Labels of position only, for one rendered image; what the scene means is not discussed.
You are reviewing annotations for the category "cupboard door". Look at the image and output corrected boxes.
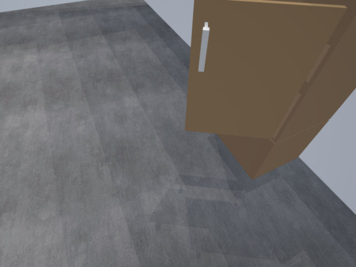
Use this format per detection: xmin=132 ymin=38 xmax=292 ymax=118
xmin=185 ymin=0 xmax=347 ymax=139

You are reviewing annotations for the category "handle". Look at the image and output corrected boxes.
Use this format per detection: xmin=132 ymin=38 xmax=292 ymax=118
xmin=198 ymin=22 xmax=210 ymax=72

